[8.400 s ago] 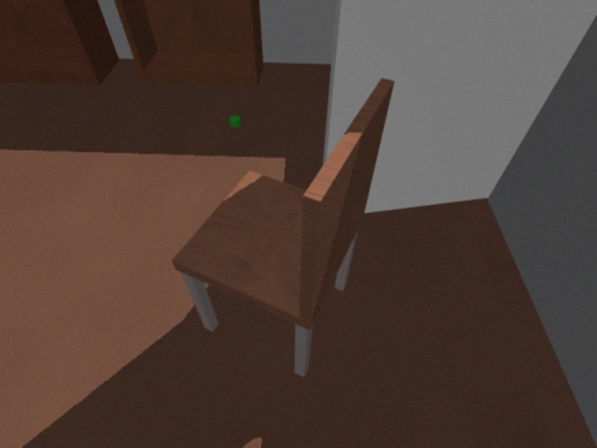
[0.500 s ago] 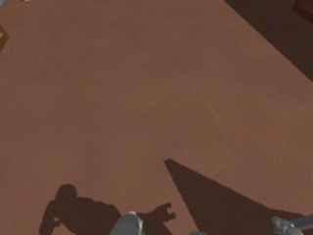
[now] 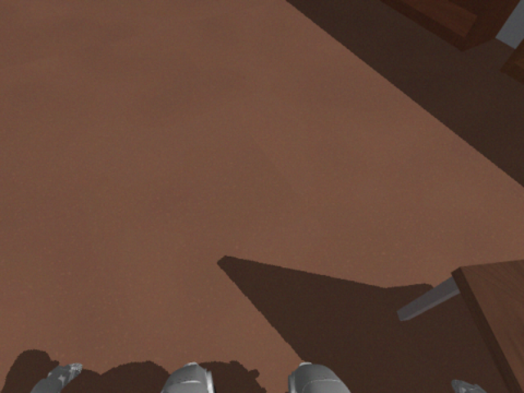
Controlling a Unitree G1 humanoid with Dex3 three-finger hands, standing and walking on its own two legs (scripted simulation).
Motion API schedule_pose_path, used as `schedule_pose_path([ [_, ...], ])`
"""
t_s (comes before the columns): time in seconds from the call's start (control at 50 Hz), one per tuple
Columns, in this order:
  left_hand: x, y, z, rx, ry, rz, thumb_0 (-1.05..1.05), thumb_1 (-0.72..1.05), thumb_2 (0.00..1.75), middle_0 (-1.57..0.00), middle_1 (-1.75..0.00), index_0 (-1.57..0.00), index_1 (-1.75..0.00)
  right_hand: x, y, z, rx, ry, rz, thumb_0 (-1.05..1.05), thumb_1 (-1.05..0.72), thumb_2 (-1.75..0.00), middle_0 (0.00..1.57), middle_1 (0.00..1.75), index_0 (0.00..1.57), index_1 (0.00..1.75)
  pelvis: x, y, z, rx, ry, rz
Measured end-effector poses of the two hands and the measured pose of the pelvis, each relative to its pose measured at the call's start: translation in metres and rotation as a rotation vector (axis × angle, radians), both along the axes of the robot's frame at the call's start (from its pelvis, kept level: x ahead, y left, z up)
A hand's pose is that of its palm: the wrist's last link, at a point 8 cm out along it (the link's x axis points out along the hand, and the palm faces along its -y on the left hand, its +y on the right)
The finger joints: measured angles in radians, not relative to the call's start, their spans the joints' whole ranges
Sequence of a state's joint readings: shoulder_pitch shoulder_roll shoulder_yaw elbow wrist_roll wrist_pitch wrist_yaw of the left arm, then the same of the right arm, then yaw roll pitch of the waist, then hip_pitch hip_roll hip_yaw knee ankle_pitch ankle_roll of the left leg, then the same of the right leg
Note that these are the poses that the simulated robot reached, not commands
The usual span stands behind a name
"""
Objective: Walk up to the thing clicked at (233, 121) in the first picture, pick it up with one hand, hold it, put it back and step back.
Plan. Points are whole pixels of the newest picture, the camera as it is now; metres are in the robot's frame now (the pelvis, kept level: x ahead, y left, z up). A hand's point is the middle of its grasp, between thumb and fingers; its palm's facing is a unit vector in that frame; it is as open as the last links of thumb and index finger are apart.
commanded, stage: walk up
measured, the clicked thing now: out of the picture +1.13 -1.65 -0.73
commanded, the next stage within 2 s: stand in 1.72 s
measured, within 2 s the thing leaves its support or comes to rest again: neither
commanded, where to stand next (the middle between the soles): +0.09 -0.02 m, yaw -6 degrees
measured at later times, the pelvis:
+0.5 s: pelvis -0.02 -0.04 +0.00, yaw -5 degrees
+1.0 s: pelvis +0.00 -0.03 +0.03, yaw -8 degrees
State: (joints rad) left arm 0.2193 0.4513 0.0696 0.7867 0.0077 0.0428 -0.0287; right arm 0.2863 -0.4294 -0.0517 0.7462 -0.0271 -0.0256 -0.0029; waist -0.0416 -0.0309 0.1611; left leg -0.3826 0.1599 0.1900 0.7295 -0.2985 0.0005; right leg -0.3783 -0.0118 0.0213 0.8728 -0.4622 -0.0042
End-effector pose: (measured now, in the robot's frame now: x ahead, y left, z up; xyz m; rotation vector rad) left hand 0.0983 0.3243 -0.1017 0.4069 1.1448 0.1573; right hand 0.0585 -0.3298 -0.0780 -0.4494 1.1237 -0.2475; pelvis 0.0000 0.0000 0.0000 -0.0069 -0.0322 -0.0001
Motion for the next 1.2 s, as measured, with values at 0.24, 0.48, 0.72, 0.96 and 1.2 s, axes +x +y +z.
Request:
schedule_pose_path([
  [0.24,-0.022,-0.045,0.027,0.052,-0.019,-0.021,0.0,0.9,0.9,-0.21,-0.3,-0.21,-0.3,-0.019,-0.026,-0.034,0.095,0.005,-0.076,0.0,-0.91,-0.9,0.2,0.3,0.2,0.3,-0.012,-0.034,0.003,0.023,-0.005,-0.073],
  [0.48,-0.021,-0.058,0.0,-0.024,-0.013,-0.015,0.0,0.91,0.9,-0.2,-0.3,-0.21,-0.3,-0.04,-0.017,-0.021,0.077,0.023,-0.073,0.0,-0.91,-0.9,0.2,0.3,0.2,0.3,-0.015,-0.035,0.004,0.043,-0.007,-0.091],
  [0.72,-0.006,-0.081,0.01,-0.052,-0.018,-0.053,0.0,0.91,0.9,-0.21,-0.3,-0.21,-0.3,-0.027,-0.026,-0.017,0.114,-0.023,-0.105,0.0,-0.9,-0.9,0.2,0.3,0.2,0.3,-0.01,-0.043,0.014,0.021,-0.016,-0.109],
  [0.96,0.029,-0.071,0.027,-0.027,-0.037,-0.062,0.0,0.91,0.9,-0.2,-0.3,-0.21,-0.3,-0.03,-0.007,-0.02,0.157,0.028,-0.145,0.0,-0.91,-0.9,0.2,0.3,0.2,0.3,-0.004,-0.034,0.026,0.016,-0.011,-0.129],
  [1.2,0.046,-0.07,0.019,-0.066,-0.006,-0.08,0.0,0.91,0.9,-0.2,-0.3,-0.21,-0.3,-0.038,0.003,-0.011,0.135,0.064,-0.198,0.0,-0.91,-0.9,0.2,0.3,0.2,0.3,0.004,-0.021,0.031,0.01,-0.011,-0.146],
])
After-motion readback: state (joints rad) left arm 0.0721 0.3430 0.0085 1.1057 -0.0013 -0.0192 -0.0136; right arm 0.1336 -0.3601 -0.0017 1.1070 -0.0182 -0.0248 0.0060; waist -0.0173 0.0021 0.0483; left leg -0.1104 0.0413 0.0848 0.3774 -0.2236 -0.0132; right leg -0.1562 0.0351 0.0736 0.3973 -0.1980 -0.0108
